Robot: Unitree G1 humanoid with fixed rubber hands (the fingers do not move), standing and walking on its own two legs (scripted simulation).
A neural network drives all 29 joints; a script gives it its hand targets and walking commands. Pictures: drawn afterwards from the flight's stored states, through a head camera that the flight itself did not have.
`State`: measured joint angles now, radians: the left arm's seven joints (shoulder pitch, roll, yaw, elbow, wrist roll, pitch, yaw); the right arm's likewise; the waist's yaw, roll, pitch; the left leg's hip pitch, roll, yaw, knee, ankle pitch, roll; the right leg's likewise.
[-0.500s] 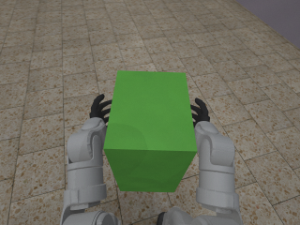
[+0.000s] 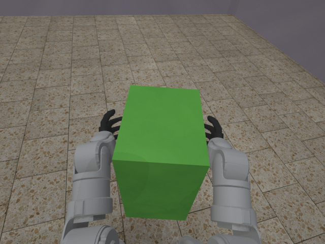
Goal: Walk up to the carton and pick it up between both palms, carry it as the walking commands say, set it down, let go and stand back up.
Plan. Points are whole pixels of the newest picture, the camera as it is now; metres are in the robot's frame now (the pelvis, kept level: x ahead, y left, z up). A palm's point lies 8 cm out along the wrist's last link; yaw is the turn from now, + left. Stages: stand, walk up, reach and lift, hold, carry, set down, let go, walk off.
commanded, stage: carry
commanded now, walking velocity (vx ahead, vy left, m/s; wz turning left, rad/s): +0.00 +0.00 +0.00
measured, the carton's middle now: (159, 158) +0.33 +0.01 +0.04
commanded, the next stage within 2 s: none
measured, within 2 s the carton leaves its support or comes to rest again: neither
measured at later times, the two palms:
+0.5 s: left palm (105, 136) +0.34 +0.14 +0.10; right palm (211, 138) +0.34 -0.11 +0.11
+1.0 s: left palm (105, 136) +0.34 +0.14 +0.10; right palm (214, 141) +0.33 -0.11 +0.11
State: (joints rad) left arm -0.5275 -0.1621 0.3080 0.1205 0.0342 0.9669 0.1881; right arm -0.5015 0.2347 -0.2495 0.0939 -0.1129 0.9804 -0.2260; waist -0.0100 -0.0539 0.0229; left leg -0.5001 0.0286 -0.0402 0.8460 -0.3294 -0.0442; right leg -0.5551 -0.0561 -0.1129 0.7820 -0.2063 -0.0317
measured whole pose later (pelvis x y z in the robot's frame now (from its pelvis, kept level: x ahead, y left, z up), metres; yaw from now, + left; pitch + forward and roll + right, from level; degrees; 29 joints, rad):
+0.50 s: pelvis +0.01 +0.00 +0.01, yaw +0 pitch +0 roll +0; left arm -0.48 -0.19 0.30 0.03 0.04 0.94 0.19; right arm -0.48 0.23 -0.23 0.03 -0.09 0.96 -0.22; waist 0.01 -0.04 0.05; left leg -0.46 0.01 -0.06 0.76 -0.30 -0.04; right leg -0.52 -0.06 -0.11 0.70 -0.18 -0.03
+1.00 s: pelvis +0.01 +0.00 +0.02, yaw +0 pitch -1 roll +0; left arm -0.48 -0.18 0.31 0.15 0.08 0.95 0.18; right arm -0.48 0.23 -0.23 0.16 -0.14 0.96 -0.19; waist 0.01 -0.03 -0.04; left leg -0.43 0.02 -0.05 0.73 -0.29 -0.04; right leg -0.49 -0.05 -0.10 0.67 -0.17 -0.03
